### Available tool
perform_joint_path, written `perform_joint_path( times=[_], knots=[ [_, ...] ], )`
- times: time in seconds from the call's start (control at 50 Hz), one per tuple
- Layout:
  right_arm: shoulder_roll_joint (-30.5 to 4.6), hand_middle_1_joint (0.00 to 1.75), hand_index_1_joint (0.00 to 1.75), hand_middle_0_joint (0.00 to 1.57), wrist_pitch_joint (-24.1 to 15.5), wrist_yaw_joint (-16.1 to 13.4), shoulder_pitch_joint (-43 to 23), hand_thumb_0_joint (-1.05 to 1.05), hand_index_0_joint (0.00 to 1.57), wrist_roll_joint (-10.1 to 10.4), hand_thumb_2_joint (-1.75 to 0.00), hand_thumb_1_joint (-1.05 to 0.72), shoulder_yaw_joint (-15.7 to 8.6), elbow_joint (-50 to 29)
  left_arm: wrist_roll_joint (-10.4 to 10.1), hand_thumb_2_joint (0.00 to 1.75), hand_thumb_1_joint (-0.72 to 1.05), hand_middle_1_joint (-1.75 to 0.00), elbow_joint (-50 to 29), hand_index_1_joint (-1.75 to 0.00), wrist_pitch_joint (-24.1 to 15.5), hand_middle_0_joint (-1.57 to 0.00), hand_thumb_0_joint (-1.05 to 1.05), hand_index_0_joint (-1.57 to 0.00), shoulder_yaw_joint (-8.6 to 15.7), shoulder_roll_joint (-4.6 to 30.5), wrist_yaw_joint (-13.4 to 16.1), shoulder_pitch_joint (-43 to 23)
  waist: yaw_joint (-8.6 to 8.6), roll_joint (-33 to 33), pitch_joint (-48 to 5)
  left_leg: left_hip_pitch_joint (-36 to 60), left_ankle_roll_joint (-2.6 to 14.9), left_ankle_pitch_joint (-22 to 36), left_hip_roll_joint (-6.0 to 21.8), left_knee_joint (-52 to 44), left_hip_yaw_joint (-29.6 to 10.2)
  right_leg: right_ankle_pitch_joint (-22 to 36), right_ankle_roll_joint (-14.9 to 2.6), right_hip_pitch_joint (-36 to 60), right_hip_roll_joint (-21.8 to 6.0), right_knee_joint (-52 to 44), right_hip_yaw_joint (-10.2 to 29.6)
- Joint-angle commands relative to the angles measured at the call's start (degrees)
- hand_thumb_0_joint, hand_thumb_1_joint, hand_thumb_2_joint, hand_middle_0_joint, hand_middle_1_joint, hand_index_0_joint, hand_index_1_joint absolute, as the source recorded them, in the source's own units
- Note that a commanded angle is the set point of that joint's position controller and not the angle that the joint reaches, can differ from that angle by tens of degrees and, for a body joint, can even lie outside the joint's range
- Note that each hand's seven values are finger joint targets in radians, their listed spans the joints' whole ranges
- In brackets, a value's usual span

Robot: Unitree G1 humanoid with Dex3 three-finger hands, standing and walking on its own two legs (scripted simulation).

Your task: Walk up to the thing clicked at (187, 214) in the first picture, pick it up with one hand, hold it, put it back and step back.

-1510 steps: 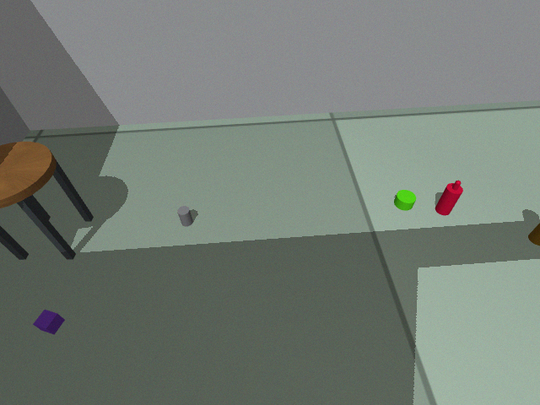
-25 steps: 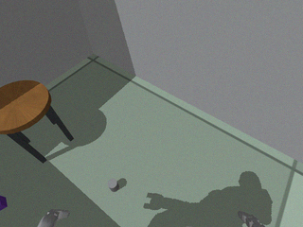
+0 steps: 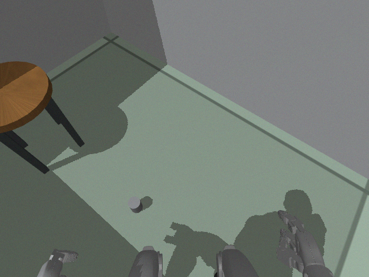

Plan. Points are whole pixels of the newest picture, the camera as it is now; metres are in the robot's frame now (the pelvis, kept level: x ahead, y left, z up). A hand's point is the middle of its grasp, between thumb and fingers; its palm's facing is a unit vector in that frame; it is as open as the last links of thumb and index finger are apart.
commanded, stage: rise first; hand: left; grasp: from above
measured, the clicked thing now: (135, 204) +0.43 +0.23 -0.63
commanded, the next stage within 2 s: approach in 1.88 s
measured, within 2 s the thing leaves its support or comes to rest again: neither
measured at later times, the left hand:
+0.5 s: hand (93, 242) +0.24 +0.29 -0.32, palm faces -0.44 -0.45 -0.77, open 13.9 cm
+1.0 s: hand (103, 223) +0.32 +0.30 -0.43, palm faces -0.47 -0.13 -0.88, open 13.8 cm
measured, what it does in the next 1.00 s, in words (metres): lowers itself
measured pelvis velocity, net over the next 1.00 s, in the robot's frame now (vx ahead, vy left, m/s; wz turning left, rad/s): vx -0.09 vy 0.00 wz -0.07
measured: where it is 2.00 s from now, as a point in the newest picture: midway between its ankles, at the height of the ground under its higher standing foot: outside the picture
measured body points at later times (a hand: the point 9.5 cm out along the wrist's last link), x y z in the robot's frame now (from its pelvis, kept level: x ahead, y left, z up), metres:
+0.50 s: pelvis -0.05 -0.01 -0.18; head +0.15 +0.00 +0.22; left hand +0.26 +0.31 -0.28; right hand +0.14 -0.28 -0.31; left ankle +0.01 +0.13 -0.64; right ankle +0.01 -0.15 -0.64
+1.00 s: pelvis -0.09 +0.00 -0.29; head +0.11 +0.05 +0.11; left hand +0.34 +0.31 -0.38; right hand -0.01 -0.28 -0.40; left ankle +0.01 +0.13 -0.64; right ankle +0.01 -0.15 -0.64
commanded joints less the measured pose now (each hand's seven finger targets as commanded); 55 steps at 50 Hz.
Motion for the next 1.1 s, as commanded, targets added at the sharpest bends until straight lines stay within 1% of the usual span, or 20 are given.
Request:
perform_joint_path(
  times=[0.0, 0.08, 0.18, 0.2, 0.22, 0.32, 0.38, 0.46, 0.48, 0.52, 0.56, 0.6, 0.62, 0.7, 0.78, 0.84, 0.9, 1.0, 1.06, 1.08],
  knots=[
    [-9.28, 0.30, 0.30, 0.20, -3.38, -0.31, 0.58, 0.00, 0.20, 0.11, -0.90, -0.88, -3.68, -7.51, 1.35, 0.94, -0.53, -1.09, -9.06, -1.08, -1.66, -0.06, 0.00, -0.07, 4.00, 10.07, 1.11, 0.40, -0.41, 4.49, -14.61, 8.79, 1.03, 16.72, -1.74, -7.32, 0.11, 12.77, -3.51, 3.08, 2.31, -3.43, -1.76],
    [-9.48, 0.30, 0.30, 0.20, -4.32, 0.03, -0.81, 0.00, 0.20, 0.06, -0.90, -0.88, -3.64, -6.89, 5.13, 0.95, -0.53, -1.09, -4.70, -1.08, -4.78, -0.05, 0.00, -0.06, 4.89, 12.94, 1.55, -5.77, -1.38, 3.56, -13.47, 0.71, 1.55, 10.96, -2.19, -1.25, 0.40, 8.84, -3.47, -4.03, 2.19, 1.38, -1.07],
    [-10.72, 0.30, 0.30, 0.20, -5.56, 0.72, -1.02, 0.00, 0.20, 0.11, -0.89, -0.86, -4.71, -5.24, 11.01, 0.95, -0.51, -1.08, -1.65, -1.08, -11.67, -0.06, 0.00, -0.07, 4.41, 14.82, 2.25, -12.84, -1.41, 3.35, -19.61, -7.07, 1.69, 7.68, -2.74, 7.33, 0.97, 6.44, -3.50, -12.25, 1.77, 9.52, -0.13],
    [-10.87, 0.30, 0.30, 0.20, -5.68, 0.86, -1.43, 0.00, 0.20, -0.02, -0.89, -0.86, -4.77, -4.62, 12.49, 0.93, -0.49, -1.08, -1.26, -1.07, -12.93, -0.07, 0.00, -0.08, 3.98, 15.10, 2.44, -12.91, -0.76, 4.70, -21.65, -7.90, 1.53, 9.12, -2.74, 9.15, 1.05, 7.72, -3.57, -13.57, 1.74, 11.78, 0.05],
    [-11.47, 0.30, 0.30, 0.20, -5.78, 1.03, -1.38, 0.00, 0.20, -0.02, -0.89, -0.86, -5.20, -4.39, 13.68, 0.94, -0.49, -1.08, -1.31, -1.07, -14.23, -0.07, 0.00, -0.08, 3.38, 15.29, 2.88, -14.96, -1.51, 4.59, -23.41, -8.87, 1.49, 9.14, -2.67, 10.71, 0.78, 7.78, -3.64, -15.71, 1.83, 13.75, -0.05],
    [-12.79, 0.30, 0.30, 0.20, -4.89, 1.79, -1.18, 0.00, 0.20, -0.03, -0.90, -0.89, -5.54, -1.38, 20.46, 0.96, -0.52, -1.09, 5.06, -1.08, -18.74, -0.07, 0.00, -0.08, 7.07, 22.47, 6.18, -22.20, 0.03, 4.68, -29.22, -16.87, 1.60, 11.76, -2.96, 19.71, 0.95, 9.98, -3.65, -22.65, 1.83, 22.15, -0.18],
    [-13.42, 0.30, 0.30, 0.20, -3.90, 2.40, -0.78, 0.00, 0.20, -0.03, -0.90, -0.91, -6.09, -0.21, 24.01, 0.96, -0.53, -1.08, 8.36, -1.07, -19.62, -0.09, 0.00, -0.10, 7.53, 24.09, 7.62, -25.66, 1.25, 5.57, -32.45, -18.88, 1.48, 13.92, -3.02, 23.70, 1.06, 10.77, -3.79, -26.56, 1.82, 26.37, -0.63],
    [-14.07, 0.30, 0.30, 0.20, -2.79, 3.15, 1.44, 0.00, 0.20, -0.64, -0.91, -0.92, -6.56, 2.25, 27.73, 0.98, -0.55, -1.08, 10.08, -1.08, -20.84, -0.10, 0.00, -0.10, 7.24, 27.07, 8.50, -36.56, 0.24, 4.28, -38.95, -22.15, 2.01, 15.42, -2.99, 30.13, 1.33, 12.67, -3.52, -27.57, 1.83, 30.47, -1.04],
    [-14.14, 0.30, 0.30, 0.20, -2.46, 3.26, 1.50, 0.00, 0.20, -0.89, -0.91, -0.92, -6.63, 2.77, 28.66, 0.97, -0.53, -1.07, 11.71, -1.07, -21.08, -0.11, 0.00, -0.12, 7.48, 28.56, 8.68, -38.21, 0.29, 3.89, -38.79, -24.36, 2.12, 14.10, -3.01, 31.45, 1.55, 11.92, -3.41, -27.80, 1.73, 31.24, -1.02],
    [-14.12, 0.30, 0.30, 0.20, -1.77, 3.52, 2.31, 0.00, 0.20, -1.17, -0.91, -0.92, -6.71, 3.25, 30.04, 0.97, -0.53, -1.06, 14.18, -1.05, -21.94, -0.12, 0.00, -0.13, 6.85, 28.54, 8.64, -42.41, -0.60, 2.15, -38.73, -28.67, 2.42, 9.68, -3.10, 33.17, 1.68, 8.60, -3.28, -28.87, 1.81, 32.00, -1.35],
    [-14.69, 0.30, 0.30, 0.20, -1.07, 3.49, 2.52, 0.00, 0.20, -1.30, -0.90, -0.89, -6.89, 3.67, 31.91, 0.98, -0.51, -1.04, 16.10, -1.05, -22.76, -0.11, 0.00, -0.11, 7.99, 31.93, 8.82, -45.46, 0.00, 1.56, -39.93, -30.88, 2.63, 5.74, -3.09, 34.44, 2.03, 4.75, -3.20, -30.00, 1.95, 32.67, -1.62],
    [-14.71, 0.30, 0.30, 0.20, -0.32, 3.75, 3.29, 0.00, 0.20, -1.45, -0.90, -0.88, -6.68, 4.22, 33.97, 0.98, -0.50, -1.04, 17.69, -1.04, -23.67, -0.10, 0.00, -0.10, 6.27, 31.38, 8.48, -48.88, -0.61, 2.87, -39.67, -32.34, 2.60, 4.15, -3.20, 35.46, 1.97, 2.98, -3.35, -32.15, 1.99, 34.22, -2.11],
    [-14.77, 0.30, 0.30, 0.20, 0.06, 3.70, 3.51, 0.00, 0.20, -1.58, -0.90, -0.88, -6.63, 4.52, 34.89, 0.98, -0.50, -1.05, 17.78, -1.05, -24.08, -0.10, 0.00, -0.10, 7.01, 33.13, 8.56, -50.48, -0.28, 3.03, -40.43, -32.23, 2.69, 4.46, -3.18, 36.42, 2.05, 3.17, -3.32, -32.41, 2.01, 34.72, -2.20],
    [-15.19, 0.30, 0.30, 0.20, 1.43, 3.97, 3.65, 0.00, 0.20, -1.86, -0.90, -0.88, -6.24, 5.29, 37.56, 1.01, -0.52, -1.05, 21.57, -1.05, -25.69, -0.07, 0.00, -0.07, 6.29, 34.40, 9.68, -56.05, -1.60, 5.32, -35.77, -35.15, 2.64, -2.02, -3.30, 37.30, 1.25, -3.27, -3.74, -40.17, 2.33, 37.08, -3.50],
    [-14.98, 0.30, 0.30, 0.20, 3.02, 4.42, 3.93, 0.00, 0.20, -2.36, -0.90, -0.89, -5.29, 5.86, 41.63, 0.99, -0.50, -1.02, 26.12, -1.02, -27.39, -0.09, 0.00, -0.09, 5.59, 35.99, 11.69, -59.93, -2.84, 6.39, -31.76, -38.64, 2.78, -6.68, -3.58, 38.09, 0.31, -7.14, -3.91, -44.18, 2.65, 39.31, -4.61],
    [-15.41, 0.30, 0.30, 0.20, 4.13, 4.86, 4.04, 0.00, 0.20, -2.82, -0.90, -0.89, -4.85, 6.33, 44.49, 0.97, -0.48, -0.96, 28.99, -0.96, -28.00, -0.13, 0.00, -0.13, 4.97, 36.65, 14.10, -63.07, -3.47, 8.72, -30.88, -38.03, 2.60, -8.23, -3.67, 38.58, -0.37, -7.50, -4.16, -47.97, 2.64, 41.27, -5.22],
    [-15.49, 0.30, 0.30, 0.20, 4.86, 5.40, 5.16, 0.00, 0.20, -3.40, -0.90, -0.90, -4.31, 7.31, 47.07, 0.97, -0.47, -0.93, 30.90, -0.93, -28.20, -0.14, 0.00, -0.13, 3.52, 36.20, 16.21, -67.54, -4.89, 10.07, -31.91, -38.51, 2.62, -6.34, -3.96, 40.89, -0.12, -5.74, -4.29, -49.71, 2.58, 42.64, -5.48],
    [-16.31, 0.30, 0.30, 0.20, 5.28, 5.93, 5.74, 0.00, 0.20, -4.24, -0.90, -0.90, -3.94, 8.48, 50.63, 0.95, -0.45, -0.89, 36.35, -0.89, -27.83, -0.15, 0.00, -0.15, 2.87, 37.51, 18.89, -70.61, -5.82, 12.29, -30.61, -38.79, 2.39, -6.41, -4.02, 41.70, -0.84, -5.06, -4.27, -53.51, 2.35, 45.03, -6.27],
    [-16.40, 0.30, 0.30, 0.20, 5.40, 6.32, 5.74, 0.00, 0.20, -4.74, -0.90, -0.90, -3.87, 8.82, 52.24, 0.95, -0.46, -0.89, 38.06, -0.90, -27.60, -0.15, 0.00, -0.14, 1.80, 36.50, 20.04, -72.01, -6.01, 13.71, -30.56, -38.24, 2.26, -6.77, -4.09, 41.85, -1.04, -4.88, -4.16, -54.89, 2.23, 45.97, -6.62],
    [-16.70, 0.30, 0.30, 0.20, 5.36, 6.45, 5.76, 0.00, 0.20, -4.91, -0.90, -0.90, -3.91, 8.90, 52.62, 0.94, -0.45, -0.89, 38.39, -0.90, -27.59, -0.15, 0.00, -0.15, 1.79, 37.10, 20.34, -73.22, -6.72, 13.74, -30.72, -38.76, 2.38, -7.12, -4.15, 42.35, -1.06, -4.97, -4.13, -55.23, 2.23, 46.23, -6.69]
  ],
)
